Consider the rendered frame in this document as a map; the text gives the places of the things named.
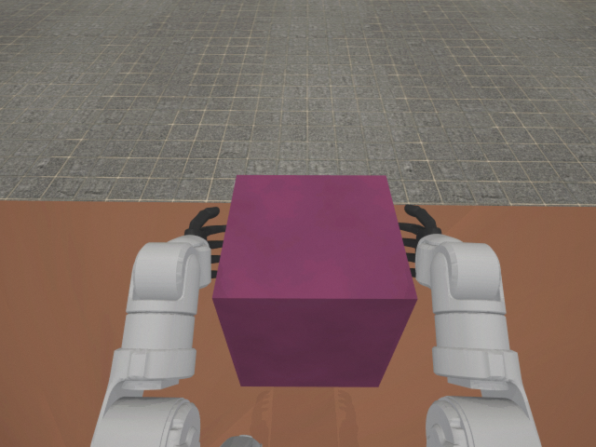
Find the robot left upper arm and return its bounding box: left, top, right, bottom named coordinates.
left=92, top=397, right=200, bottom=447

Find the robot right hand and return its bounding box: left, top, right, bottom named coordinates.
left=399, top=205, right=441, bottom=278

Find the robot left hand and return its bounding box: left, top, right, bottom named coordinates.
left=184, top=207, right=226, bottom=278

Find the right robot forearm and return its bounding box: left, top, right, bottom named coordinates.
left=415, top=234, right=542, bottom=447

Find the left robot forearm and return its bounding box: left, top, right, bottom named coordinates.
left=90, top=235, right=211, bottom=447

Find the robot right upper arm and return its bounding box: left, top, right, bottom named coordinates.
left=426, top=396, right=540, bottom=447

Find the carton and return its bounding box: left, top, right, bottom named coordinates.
left=212, top=175, right=417, bottom=387

